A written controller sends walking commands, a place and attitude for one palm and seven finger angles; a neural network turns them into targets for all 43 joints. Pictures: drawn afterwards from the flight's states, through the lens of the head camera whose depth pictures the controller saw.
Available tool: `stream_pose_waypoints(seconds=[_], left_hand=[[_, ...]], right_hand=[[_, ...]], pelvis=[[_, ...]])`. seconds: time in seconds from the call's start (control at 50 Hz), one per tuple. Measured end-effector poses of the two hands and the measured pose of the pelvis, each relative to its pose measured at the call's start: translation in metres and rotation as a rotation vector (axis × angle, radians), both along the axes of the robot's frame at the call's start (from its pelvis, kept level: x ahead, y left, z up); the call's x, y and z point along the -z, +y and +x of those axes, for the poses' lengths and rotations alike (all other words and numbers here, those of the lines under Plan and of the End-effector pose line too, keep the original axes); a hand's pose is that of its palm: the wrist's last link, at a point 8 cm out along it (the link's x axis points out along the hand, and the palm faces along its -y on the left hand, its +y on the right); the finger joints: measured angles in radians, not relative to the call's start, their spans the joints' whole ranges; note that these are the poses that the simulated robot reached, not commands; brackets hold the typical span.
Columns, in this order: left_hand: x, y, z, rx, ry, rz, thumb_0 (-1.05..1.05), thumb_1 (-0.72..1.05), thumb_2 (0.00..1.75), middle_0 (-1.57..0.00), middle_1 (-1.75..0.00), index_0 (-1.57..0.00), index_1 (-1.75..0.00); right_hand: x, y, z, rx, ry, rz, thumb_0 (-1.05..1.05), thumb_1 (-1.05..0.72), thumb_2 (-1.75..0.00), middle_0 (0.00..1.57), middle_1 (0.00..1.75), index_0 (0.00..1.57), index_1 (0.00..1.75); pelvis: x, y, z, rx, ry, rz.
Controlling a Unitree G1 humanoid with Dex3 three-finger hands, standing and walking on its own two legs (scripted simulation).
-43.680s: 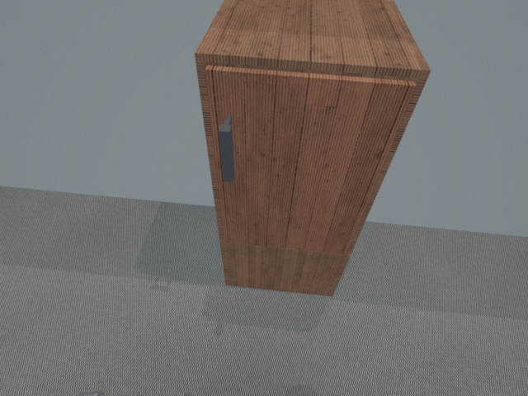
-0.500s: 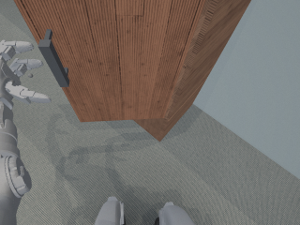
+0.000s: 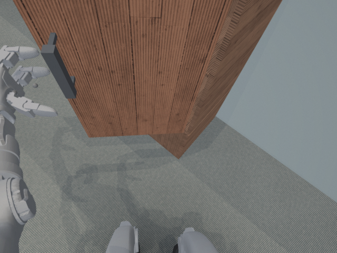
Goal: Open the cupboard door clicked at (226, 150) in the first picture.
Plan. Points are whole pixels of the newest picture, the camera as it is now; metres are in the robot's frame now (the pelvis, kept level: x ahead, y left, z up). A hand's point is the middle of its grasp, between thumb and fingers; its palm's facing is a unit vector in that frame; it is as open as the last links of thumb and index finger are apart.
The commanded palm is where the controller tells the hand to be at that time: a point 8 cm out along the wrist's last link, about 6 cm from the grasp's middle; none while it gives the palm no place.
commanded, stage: slide the fingers in behind the handle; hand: left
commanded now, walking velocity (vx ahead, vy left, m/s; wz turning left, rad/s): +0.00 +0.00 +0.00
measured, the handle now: (62, 68) +0.52 +0.24 +0.08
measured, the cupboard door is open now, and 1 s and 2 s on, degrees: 46 46 45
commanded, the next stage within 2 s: close the thumb around the handle in 1.26 s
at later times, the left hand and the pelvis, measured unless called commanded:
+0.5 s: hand (53, 85) +0.46 +0.25 +0.08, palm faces +0.08 -1.00 +0.01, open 14.0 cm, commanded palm +0.44 +0.29 +0.08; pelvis +0.00 +0.00 +0.00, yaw +0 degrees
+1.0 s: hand (66, 86) +0.46 +0.22 +0.08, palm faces +0.08 -1.00 +0.00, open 14.0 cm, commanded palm +0.44 +0.27 +0.08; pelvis +0.00 -0.01 +0.00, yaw +0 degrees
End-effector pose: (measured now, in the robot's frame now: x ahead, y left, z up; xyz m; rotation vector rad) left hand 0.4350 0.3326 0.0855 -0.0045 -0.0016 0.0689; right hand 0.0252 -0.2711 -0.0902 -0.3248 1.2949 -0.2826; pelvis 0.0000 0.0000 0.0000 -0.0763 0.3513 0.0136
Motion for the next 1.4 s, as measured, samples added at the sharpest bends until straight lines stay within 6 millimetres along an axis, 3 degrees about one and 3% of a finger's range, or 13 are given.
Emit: stream_pose_waypoints(seconds=[0.3, 0.92, 1.2, 1.4], left_hand=[[-0.002, -0.021, 0.001, -0.010, 0.008, 0.002, -0.02, -0.50, 0.30, -0.30, -1.20, -0.30, -1.20], [0.000, -0.061, -0.001, -0.009, 0.000, 0.000, -0.02, -0.50, 0.30, -0.30, -1.20, -0.30, -1.20], [0.000, -0.050, 0.002, -0.021, 0.005, 0.007, -0.02, -0.50, 0.30, -0.30, -1.20, -0.30, -1.20], [0.004, -0.057, 0.007, -0.005, 0.012, 0.001, -0.02, -0.50, 0.30, -0.30, -1.20, -0.30, -1.20]], right_hand=[[0.002, 0.015, 0.017, -0.012, -0.055, 0.053, 0.00, -0.90, -0.90, 0.20, 0.30, 0.20, 0.30], [0.005, 0.005, 0.012, -0.006, -0.061, 0.066, 0.00, -0.90, -0.90, 0.20, 0.30, 0.20, 0.30], [0.007, 0.001, 0.004, 0.006, -0.042, 0.058, 0.00, -0.90, -0.90, 0.20, 0.30, 0.20, 0.30], [0.006, 0.001, 0.002, 0.005, -0.023, 0.048, 0.00, -0.90, -0.90, 0.20, 0.30, 0.20, 0.30]], pelvis=[[-0.004, 0.002, 0.003, 0.001, -0.022, 0.008], [-0.005, -0.007, -0.001, -0.004, -0.042, 0.020], [-0.002, -0.009, -0.001, 0.001, -0.030, 0.020], [-0.002, -0.006, 0.000, -0.004, -0.022, 0.017]])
